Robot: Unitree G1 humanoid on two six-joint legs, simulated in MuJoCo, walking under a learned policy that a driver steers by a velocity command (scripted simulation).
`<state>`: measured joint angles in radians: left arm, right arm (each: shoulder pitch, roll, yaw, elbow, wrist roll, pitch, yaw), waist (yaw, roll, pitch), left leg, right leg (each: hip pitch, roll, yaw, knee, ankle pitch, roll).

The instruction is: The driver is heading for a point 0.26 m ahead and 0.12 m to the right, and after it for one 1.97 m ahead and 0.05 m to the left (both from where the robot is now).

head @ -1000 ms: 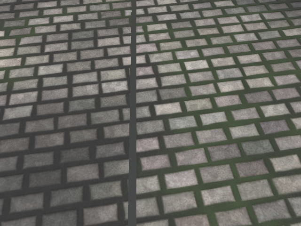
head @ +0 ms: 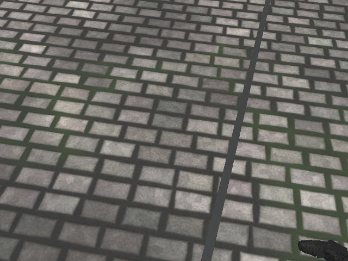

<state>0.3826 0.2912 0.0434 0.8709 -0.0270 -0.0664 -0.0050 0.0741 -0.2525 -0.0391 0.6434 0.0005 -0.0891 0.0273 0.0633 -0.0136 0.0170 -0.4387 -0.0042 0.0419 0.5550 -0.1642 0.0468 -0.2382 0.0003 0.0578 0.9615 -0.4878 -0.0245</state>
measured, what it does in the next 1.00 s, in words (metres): walks ahead: right foot, then left foot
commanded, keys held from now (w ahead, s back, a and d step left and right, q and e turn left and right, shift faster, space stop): w+e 0.10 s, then e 0.40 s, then q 0.50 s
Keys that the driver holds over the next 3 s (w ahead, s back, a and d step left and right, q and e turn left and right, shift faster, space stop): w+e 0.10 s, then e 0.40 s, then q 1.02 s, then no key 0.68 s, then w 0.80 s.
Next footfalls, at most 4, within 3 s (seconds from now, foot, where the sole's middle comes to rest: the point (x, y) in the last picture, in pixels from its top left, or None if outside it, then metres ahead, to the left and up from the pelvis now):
0.42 right None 0.32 -0.14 -0.77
0.82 left None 0.32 0.10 -0.77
1.16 right None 0.29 -0.14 -0.77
1.60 left None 0.26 0.12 -0.77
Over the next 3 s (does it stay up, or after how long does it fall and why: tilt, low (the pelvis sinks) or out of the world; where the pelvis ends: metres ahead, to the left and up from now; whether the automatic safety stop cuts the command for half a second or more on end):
stays up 0.52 0.06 -0.01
